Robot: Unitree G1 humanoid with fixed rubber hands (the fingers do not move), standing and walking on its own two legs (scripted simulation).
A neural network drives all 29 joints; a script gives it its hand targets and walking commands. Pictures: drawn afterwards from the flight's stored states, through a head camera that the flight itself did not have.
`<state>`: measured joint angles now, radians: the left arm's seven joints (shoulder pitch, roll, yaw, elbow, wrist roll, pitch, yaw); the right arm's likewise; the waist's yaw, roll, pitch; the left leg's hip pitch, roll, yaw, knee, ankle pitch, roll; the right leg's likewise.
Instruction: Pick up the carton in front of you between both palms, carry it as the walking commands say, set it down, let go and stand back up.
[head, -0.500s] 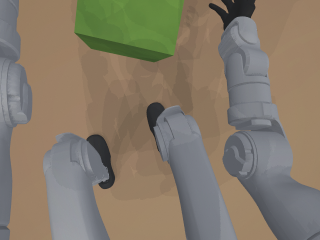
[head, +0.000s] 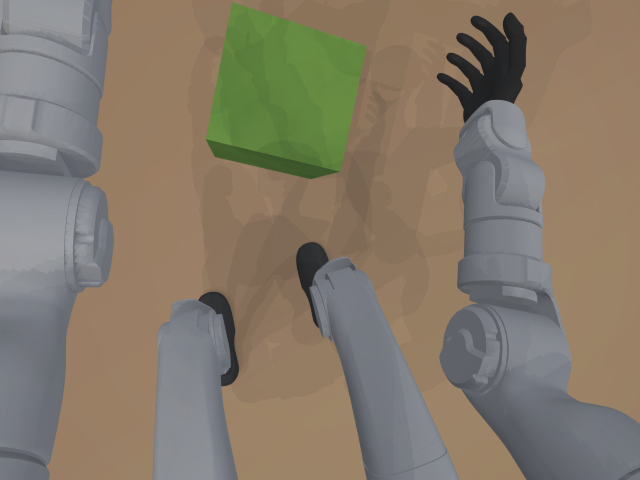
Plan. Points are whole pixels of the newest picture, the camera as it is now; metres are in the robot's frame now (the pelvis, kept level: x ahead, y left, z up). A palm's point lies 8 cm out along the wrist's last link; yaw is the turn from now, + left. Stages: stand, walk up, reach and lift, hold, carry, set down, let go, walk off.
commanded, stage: set down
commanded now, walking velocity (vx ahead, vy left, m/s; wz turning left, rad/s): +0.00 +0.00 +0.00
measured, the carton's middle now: (279, 109) +0.54 -0.10 -0.45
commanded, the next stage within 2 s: let go in 0.12 s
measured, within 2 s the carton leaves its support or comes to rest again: neither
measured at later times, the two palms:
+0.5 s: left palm out of the picture +0.49 +0.13 +0.01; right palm (575, 150) +0.38 -0.24 +0.03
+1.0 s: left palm out of the picture +0.36 +0.17 +0.10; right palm out of the picture +0.27 -0.26 +0.13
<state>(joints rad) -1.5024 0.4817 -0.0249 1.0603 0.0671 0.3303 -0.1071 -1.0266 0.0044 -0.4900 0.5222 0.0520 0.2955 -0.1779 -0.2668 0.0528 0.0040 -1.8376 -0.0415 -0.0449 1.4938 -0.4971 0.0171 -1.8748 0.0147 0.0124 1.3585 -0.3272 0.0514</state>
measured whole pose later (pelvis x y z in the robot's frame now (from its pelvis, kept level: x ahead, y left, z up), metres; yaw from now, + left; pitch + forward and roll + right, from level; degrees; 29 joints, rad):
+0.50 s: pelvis +0.03 -0.02 +0.12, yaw +5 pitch +37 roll +0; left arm -0.81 0.16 0.26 0.73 0.22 0.21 0.08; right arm -0.50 -0.02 -0.31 0.45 -0.09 0.18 0.05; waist -0.20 0.01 -0.06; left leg -1.26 -0.07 -0.08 0.94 -0.33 -0.02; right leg -1.31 -0.02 0.00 0.89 -0.22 0.01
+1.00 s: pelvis +0.10 -0.03 +0.19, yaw +2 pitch +10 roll +0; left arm -0.08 0.15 0.13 0.58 0.08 0.03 0.07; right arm 0.17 -0.20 0.02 0.35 0.05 0.06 0.07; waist -0.13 -0.04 0.05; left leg -0.41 0.00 -0.07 0.59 -0.35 -0.02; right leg -0.51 0.04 0.03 0.58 -0.25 -0.01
